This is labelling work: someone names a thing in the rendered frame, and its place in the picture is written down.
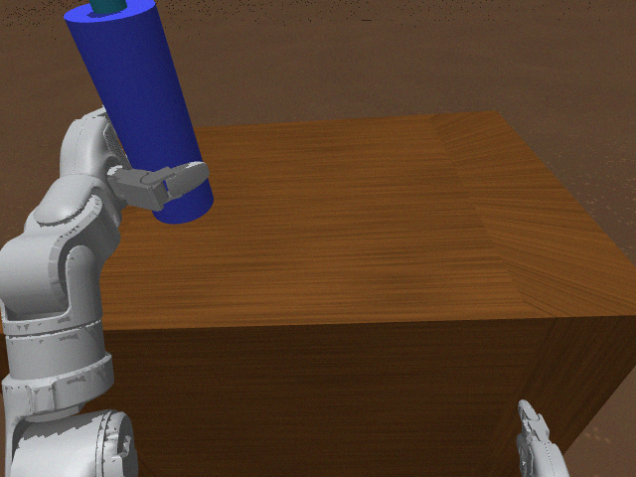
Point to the left robot arm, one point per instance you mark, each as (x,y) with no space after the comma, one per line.
(51,308)

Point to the bottle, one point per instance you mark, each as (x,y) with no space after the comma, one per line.
(124,48)

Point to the right robot hand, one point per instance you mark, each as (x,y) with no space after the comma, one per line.
(538,456)

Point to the left robot hand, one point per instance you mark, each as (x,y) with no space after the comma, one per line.
(90,147)

